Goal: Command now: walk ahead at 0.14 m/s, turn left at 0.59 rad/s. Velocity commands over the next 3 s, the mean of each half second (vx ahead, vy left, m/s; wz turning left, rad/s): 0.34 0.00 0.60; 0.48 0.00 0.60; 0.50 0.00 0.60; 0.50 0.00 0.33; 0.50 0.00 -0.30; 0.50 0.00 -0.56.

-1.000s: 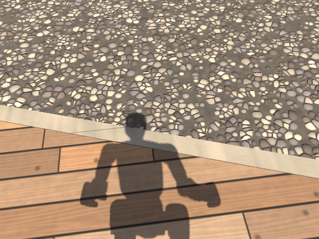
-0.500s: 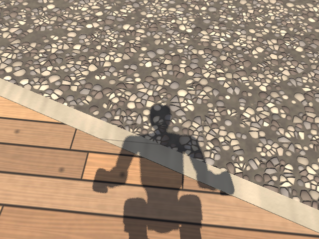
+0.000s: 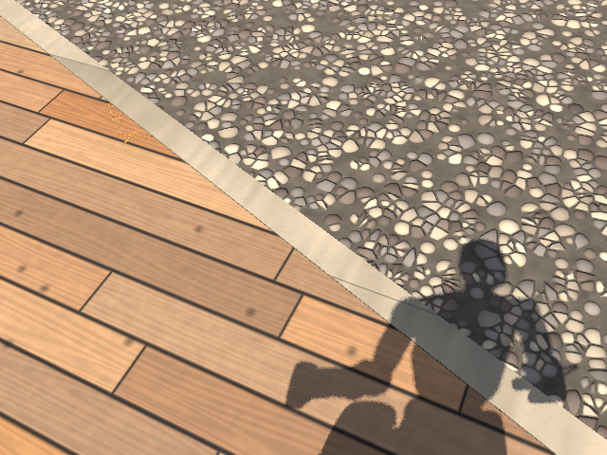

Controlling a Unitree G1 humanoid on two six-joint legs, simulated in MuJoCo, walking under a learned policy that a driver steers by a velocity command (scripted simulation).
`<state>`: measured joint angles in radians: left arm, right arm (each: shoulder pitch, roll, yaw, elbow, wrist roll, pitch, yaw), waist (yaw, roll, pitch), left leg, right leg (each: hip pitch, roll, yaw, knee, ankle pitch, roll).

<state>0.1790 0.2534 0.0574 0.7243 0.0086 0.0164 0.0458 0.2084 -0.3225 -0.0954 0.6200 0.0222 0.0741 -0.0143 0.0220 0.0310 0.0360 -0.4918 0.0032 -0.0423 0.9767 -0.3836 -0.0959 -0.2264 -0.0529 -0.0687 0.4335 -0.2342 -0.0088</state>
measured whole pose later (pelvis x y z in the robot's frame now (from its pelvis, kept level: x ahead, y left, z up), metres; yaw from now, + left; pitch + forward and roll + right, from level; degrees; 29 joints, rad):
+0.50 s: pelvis +0.14 +0.06 +0.00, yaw +17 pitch +2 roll -1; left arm 0.02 0.30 0.06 0.69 -0.01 -0.09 -0.04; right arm 0.44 -0.28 -0.06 0.72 0.03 -0.04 -0.03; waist -0.07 -0.04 0.03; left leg 0.00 -0.05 -0.15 0.31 -0.35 0.05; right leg -0.62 -0.02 0.06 0.58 0.01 0.05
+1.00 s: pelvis +0.39 +0.14 -0.01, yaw +36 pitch +1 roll -3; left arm 0.31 0.30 0.08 0.84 -0.01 -0.08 -0.01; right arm 0.14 -0.30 -0.06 0.62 0.02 -0.02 0.03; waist 0.09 0.03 0.05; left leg -0.67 0.11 -0.03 0.75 -0.02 0.01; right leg 0.05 0.01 -0.21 0.23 -0.28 0.01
